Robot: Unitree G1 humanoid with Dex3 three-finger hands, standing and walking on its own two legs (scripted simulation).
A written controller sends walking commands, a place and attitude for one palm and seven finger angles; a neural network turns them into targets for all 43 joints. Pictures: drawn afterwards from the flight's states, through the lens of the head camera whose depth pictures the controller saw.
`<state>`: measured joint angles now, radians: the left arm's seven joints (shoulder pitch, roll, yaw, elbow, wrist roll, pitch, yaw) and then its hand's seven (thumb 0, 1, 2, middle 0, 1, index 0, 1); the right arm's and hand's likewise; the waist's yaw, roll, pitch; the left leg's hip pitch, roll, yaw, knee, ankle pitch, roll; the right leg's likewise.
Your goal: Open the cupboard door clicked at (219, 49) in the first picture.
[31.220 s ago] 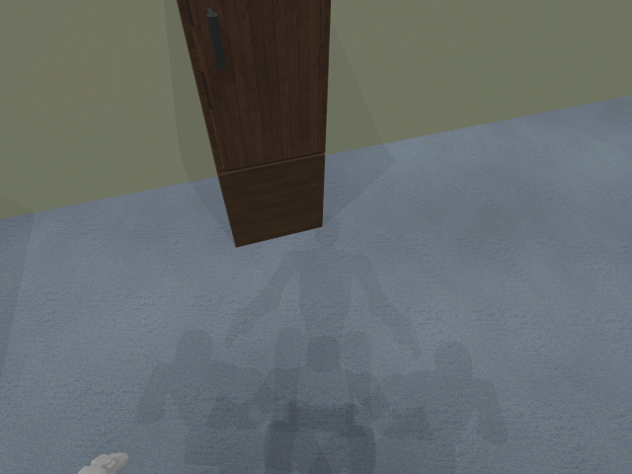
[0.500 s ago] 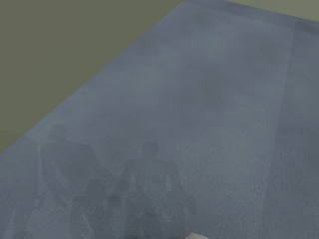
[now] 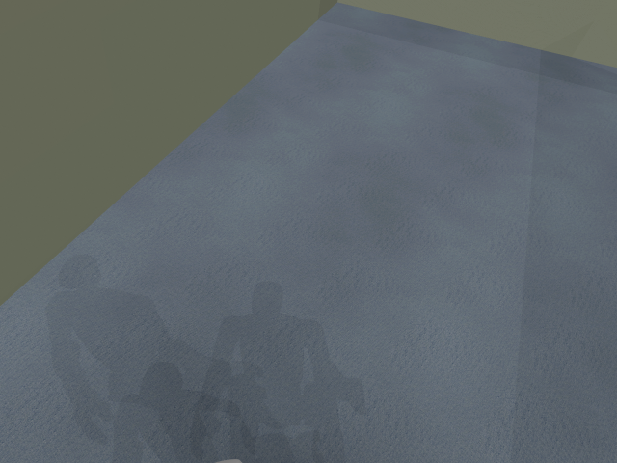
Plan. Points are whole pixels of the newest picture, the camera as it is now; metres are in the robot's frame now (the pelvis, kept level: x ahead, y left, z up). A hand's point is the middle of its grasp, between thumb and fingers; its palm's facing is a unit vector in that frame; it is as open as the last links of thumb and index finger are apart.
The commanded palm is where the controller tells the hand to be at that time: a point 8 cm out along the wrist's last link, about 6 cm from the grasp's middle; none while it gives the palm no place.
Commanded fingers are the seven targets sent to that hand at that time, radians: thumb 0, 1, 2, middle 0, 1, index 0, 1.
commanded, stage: walk to a spot facing it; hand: left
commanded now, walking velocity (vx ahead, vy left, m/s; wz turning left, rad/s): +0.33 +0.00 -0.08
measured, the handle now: out of the picture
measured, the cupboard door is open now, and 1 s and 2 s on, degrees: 49 49 49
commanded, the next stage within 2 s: turn to face it in 0.12 s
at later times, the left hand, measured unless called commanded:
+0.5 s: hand (217, 397) +0.24 +0.15 -0.16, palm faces +0.16 -0.97 -0.20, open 7.2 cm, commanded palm none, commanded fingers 0.00 0.90 0.90 -0.20 -0.30 -0.20 -0.30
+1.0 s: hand (232, 351) +0.30 +0.14 -0.14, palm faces +0.41 -0.87 -0.28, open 7.3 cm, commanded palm none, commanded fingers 0.00 0.90 0.90 -0.20 -0.30 -0.20 -0.30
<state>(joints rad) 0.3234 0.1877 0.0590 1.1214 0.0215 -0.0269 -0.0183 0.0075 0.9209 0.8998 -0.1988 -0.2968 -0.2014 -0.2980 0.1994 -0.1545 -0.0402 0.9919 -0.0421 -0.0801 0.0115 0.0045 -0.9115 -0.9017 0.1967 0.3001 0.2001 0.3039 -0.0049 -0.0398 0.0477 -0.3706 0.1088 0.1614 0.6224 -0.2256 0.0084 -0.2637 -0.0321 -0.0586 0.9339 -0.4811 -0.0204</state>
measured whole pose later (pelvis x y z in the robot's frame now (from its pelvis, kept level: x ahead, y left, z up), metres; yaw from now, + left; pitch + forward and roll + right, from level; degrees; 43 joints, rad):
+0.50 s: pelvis +0.21 -0.04 +0.01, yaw +8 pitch +0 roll +0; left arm 0.20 0.19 0.06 1.04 0.02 -0.05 0.01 -0.01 0.94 0.90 -0.20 -0.30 -0.20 -0.30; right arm 0.20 -0.16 -0.04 1.03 -0.02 0.01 0.01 0.01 -0.91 -0.90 0.19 0.30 0.20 0.30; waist -0.02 -0.03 0.08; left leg -0.44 0.06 0.14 0.70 -0.30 -0.03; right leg -0.15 -0.08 -0.23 0.49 -0.34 -0.01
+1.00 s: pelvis +0.30 -0.09 +0.01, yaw +25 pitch +1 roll +2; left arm 0.18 0.20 0.05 0.88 0.03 0.00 0.02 0.00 0.91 0.90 -0.20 -0.30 -0.20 -0.30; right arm 0.14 -0.26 -0.08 0.92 -0.02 0.08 0.02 0.01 -0.91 -0.90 0.20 0.30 0.20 0.30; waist -0.02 0.01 0.09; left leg -0.51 0.01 0.03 1.05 -0.48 -0.06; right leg -0.24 -0.10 -0.11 0.57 -0.33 0.01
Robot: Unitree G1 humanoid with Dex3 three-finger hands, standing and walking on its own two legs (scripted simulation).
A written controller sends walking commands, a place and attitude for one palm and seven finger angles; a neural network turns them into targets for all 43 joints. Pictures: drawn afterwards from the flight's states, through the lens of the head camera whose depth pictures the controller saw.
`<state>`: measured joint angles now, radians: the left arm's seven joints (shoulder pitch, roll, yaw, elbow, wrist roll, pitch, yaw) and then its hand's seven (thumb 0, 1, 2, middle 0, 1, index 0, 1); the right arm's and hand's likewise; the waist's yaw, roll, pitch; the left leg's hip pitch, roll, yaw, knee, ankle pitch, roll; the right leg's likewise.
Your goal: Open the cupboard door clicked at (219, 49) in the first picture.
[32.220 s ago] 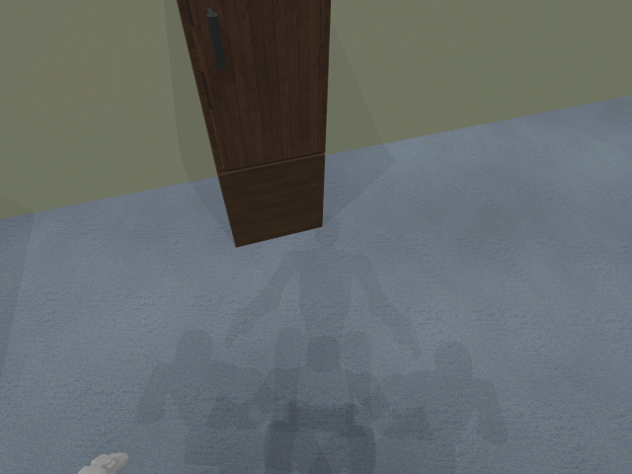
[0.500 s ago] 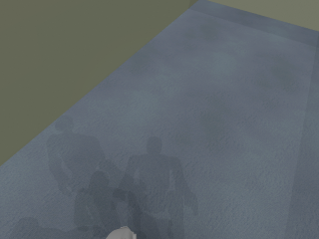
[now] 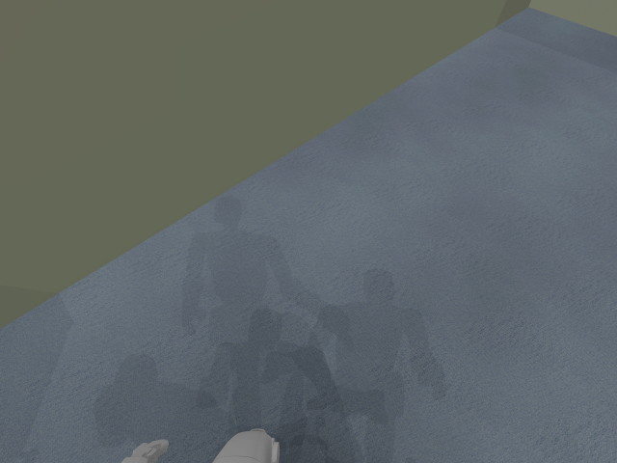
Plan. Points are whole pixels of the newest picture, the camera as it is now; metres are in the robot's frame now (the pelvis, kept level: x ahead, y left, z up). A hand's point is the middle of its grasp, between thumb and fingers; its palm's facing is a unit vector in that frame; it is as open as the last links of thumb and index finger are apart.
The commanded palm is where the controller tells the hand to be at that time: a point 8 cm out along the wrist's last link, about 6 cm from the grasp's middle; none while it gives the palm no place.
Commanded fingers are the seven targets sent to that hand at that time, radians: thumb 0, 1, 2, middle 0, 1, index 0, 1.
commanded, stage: turn to face it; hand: left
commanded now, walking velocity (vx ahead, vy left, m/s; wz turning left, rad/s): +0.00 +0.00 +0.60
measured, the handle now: out of the picture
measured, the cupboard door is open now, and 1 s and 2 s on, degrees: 49 49 49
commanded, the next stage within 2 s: none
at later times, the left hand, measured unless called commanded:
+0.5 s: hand out of the picture +0.04 +0.19 -0.16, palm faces +0.33 -0.89 -0.31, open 7.4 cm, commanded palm none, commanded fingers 0.00 0.90 0.90 -0.20 -0.30 -0.20 -0.30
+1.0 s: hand out of the picture -0.02 +0.16 -0.16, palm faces +0.61 -0.74 -0.29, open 7.4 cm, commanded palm none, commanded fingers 0.00 0.90 0.90 -0.20 -0.30 -0.20 -0.30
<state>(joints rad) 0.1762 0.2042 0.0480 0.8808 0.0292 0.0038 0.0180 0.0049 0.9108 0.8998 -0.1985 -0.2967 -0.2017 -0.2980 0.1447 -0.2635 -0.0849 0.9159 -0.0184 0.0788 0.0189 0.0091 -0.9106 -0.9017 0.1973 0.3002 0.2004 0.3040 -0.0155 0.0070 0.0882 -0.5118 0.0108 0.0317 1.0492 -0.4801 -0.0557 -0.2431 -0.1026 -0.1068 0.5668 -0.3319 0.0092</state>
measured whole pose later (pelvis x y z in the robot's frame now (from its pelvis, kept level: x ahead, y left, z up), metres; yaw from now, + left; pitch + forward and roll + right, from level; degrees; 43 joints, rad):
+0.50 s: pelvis +0.02 -0.05 -0.01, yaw +19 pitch +0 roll +1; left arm 0.19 0.23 0.05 0.85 0.03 0.02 0.01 0.01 0.91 0.90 -0.20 -0.30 -0.20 -0.30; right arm 0.14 -0.26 -0.08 0.90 -0.02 0.09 0.02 0.01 -0.91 -0.90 0.20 0.30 0.20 0.30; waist 0.00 0.03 0.10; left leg -0.50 -0.01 -0.05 1.01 -0.47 -0.03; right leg -0.33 -0.08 -0.08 0.66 -0.33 0.01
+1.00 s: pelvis +0.04 -0.07 -0.01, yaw +38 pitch +1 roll +0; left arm 0.17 0.26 0.07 0.86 0.01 0.03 0.00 0.01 0.91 0.90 -0.20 -0.30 -0.20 -0.30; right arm 0.17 -0.23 -0.06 0.90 -0.03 0.06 0.01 0.01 -0.91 -0.90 0.20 0.30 0.21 0.30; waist 0.00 0.01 0.09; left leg -0.35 -0.01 -0.10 0.59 -0.25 -0.03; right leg -0.32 -0.04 -0.03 0.63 -0.37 0.05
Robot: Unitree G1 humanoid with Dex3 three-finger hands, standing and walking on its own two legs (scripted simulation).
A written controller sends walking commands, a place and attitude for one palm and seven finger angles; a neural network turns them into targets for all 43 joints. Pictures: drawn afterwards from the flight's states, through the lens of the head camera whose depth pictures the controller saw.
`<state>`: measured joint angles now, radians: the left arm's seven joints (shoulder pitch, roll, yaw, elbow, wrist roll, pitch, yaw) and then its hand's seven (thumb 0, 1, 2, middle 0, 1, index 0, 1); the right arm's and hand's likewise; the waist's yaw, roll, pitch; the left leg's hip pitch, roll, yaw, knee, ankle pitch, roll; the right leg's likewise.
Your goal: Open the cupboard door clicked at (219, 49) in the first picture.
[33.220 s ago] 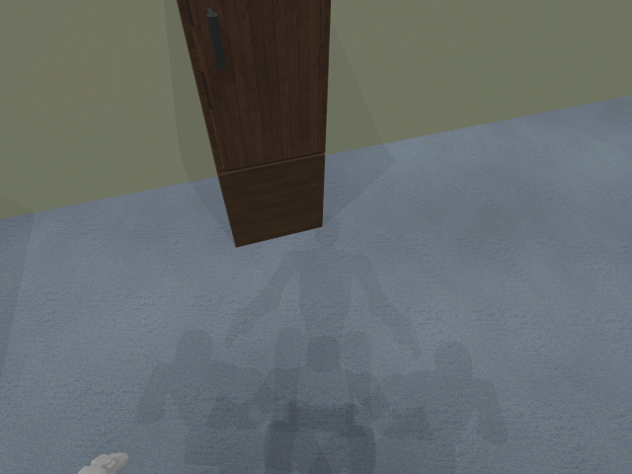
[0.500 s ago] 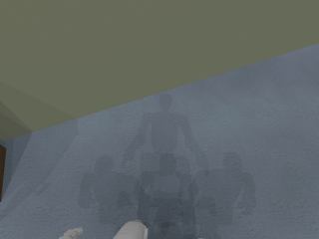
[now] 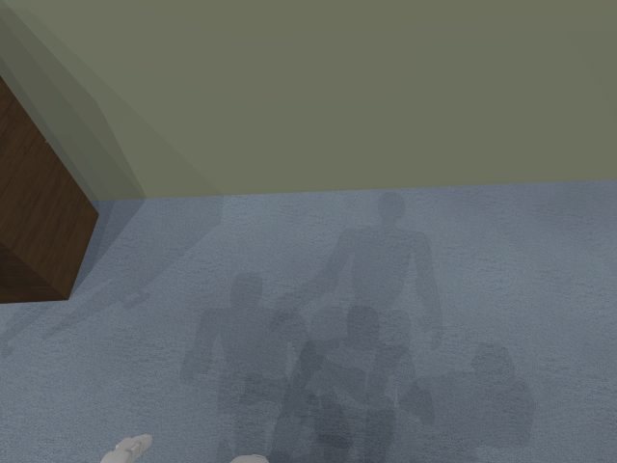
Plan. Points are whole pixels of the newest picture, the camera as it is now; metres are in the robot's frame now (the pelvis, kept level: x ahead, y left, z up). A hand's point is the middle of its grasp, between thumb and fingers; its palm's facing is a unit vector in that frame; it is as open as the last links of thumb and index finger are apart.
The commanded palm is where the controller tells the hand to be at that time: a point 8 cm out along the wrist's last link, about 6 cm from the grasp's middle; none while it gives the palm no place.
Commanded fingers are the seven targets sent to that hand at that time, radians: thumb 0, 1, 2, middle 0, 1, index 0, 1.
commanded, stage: turn to face it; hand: left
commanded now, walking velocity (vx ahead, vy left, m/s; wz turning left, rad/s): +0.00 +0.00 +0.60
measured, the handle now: out of the picture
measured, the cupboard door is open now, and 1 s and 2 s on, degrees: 49 49 49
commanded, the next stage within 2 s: take the last steps up to it in 1.40 s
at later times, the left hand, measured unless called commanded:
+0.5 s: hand out of the picture +0.01 +0.23 -0.16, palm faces +0.33 -0.91 -0.24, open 7.4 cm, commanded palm none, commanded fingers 0.00 0.90 0.90 -0.20 -0.30 -0.20 -0.30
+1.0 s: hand out of the picture -0.06 +0.19 -0.18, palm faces +0.60 -0.77 -0.23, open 7.4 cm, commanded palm none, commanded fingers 0.00 0.90 0.90 -0.20 -0.30 -0.20 -0.30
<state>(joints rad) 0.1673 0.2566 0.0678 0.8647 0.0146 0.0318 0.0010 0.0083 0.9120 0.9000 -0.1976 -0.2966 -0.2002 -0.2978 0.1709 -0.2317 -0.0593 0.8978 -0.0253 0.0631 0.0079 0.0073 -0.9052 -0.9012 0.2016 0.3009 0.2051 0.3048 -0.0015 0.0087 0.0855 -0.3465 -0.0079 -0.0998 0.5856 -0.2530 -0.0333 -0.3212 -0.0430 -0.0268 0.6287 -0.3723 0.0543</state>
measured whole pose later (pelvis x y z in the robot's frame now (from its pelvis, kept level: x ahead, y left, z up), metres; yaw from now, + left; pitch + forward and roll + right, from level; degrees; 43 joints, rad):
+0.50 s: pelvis +0.00 +0.00 +0.01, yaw +18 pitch +1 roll -1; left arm 0.16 0.26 0.07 0.90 0.02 0.06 0.00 0.01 0.91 0.90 -0.20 -0.30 -0.20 -0.30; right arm 0.15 -0.21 -0.04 0.89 -0.03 0.04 0.00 0.01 -0.91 -0.90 0.20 0.30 0.20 0.30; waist 0.00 -0.03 0.11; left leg -0.32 -0.01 -0.05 0.55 -0.26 0.01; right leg -0.46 -0.07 -0.03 0.99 -0.46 0.08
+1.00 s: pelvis +0.01 -0.01 -0.01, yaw +37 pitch +0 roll +0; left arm 0.20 0.25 0.06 0.91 0.02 0.06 0.01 0.01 0.91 0.90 -0.20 -0.30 -0.20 -0.30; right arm 0.12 -0.24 -0.05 0.87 -0.03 0.03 0.02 0.01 -0.91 -0.90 0.20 0.30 0.20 0.30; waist 0.00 -0.05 0.11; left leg -0.36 0.00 0.03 0.65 -0.30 0.02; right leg -0.40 -0.12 -0.07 0.99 -0.55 0.07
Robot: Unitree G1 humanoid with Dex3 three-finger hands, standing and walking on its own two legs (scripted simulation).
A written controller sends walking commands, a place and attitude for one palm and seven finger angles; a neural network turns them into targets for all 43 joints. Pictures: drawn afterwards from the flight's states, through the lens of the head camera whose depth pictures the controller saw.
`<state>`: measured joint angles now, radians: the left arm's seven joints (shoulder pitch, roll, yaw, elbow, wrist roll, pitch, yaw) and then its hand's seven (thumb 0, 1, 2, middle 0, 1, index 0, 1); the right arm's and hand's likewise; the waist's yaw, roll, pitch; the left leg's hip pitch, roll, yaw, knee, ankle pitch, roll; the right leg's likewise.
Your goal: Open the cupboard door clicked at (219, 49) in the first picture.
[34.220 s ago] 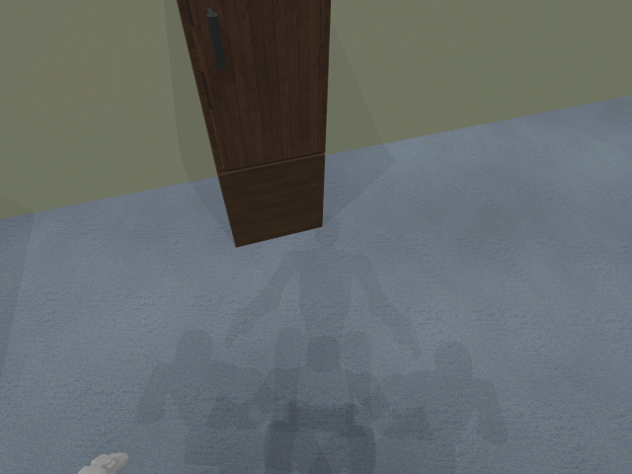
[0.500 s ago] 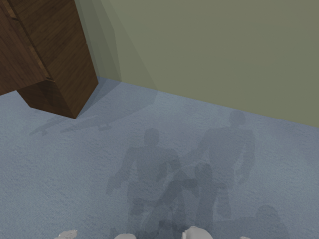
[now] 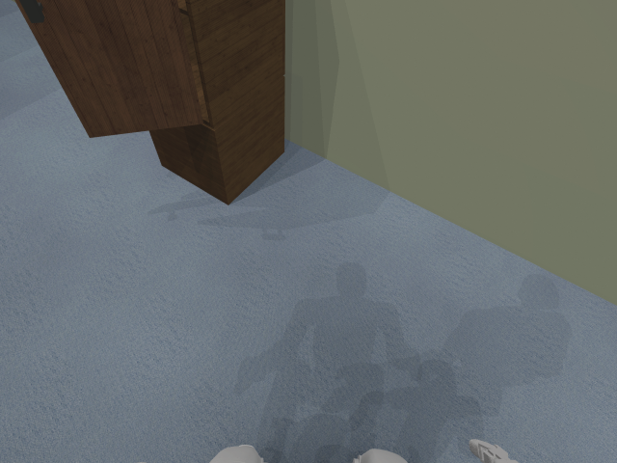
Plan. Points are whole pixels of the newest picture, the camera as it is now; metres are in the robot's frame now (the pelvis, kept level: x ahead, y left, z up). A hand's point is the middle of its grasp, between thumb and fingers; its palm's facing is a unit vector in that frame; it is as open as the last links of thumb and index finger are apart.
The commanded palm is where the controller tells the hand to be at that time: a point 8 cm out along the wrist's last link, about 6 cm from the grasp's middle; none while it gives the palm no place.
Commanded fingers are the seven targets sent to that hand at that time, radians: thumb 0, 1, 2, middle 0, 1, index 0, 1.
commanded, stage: turn to face it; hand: left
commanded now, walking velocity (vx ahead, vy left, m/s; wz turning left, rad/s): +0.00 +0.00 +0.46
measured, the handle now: out of the picture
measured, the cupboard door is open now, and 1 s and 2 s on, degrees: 49 49 49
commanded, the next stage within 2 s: take the last steps up to it in 0.40 s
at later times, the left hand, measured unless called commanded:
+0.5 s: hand out of the picture +0.01 +0.16 -0.16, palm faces +0.24 -0.95 -0.21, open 7.4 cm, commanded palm none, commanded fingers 0.00 0.90 0.90 -0.20 -0.30 -0.20 -0.30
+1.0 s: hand out of the picture +0.00 +0.18 -0.14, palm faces +0.40 -0.89 -0.21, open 7.4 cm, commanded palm none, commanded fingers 0.00 0.90 0.90 -0.20 -0.30 -0.20 -0.30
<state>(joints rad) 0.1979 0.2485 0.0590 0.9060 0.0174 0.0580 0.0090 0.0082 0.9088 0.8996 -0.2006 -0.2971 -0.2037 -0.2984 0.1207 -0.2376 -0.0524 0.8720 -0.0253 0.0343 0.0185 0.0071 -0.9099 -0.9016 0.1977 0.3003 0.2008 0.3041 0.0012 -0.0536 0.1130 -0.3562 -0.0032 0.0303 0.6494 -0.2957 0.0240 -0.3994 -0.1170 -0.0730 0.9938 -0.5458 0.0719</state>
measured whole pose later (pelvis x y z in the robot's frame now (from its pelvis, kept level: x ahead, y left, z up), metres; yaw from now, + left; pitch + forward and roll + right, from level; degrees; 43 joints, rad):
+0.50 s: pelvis +0.01 -0.03 +0.01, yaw +12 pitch +0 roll +1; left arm 0.26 0.19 0.04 0.95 0.02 0.00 0.01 0.01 0.91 0.90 -0.20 -0.30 -0.20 -0.30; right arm 0.12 -0.21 -0.04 0.95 -0.01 0.06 0.01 0.01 -0.91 -0.90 0.20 0.30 0.20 0.30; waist 0.02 -0.04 0.10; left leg -0.30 -0.01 0.05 0.65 -0.38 -0.04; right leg -0.21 -0.11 -0.12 0.54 -0.32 0.02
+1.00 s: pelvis +0.07 +0.00 +0.02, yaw +21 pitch +0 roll +2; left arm 0.33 0.17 0.05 1.04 0.03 -0.05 0.00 0.00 0.91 0.90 -0.20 -0.30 -0.20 -0.30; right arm 0.23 -0.22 -0.06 1.01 -0.02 0.04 0.04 0.01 -0.91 -0.90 0.20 0.30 0.20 0.30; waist 0.02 -0.01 0.04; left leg -0.50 0.06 0.05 0.93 -0.29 -0.04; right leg -0.11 -0.11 -0.12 0.39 -0.28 0.04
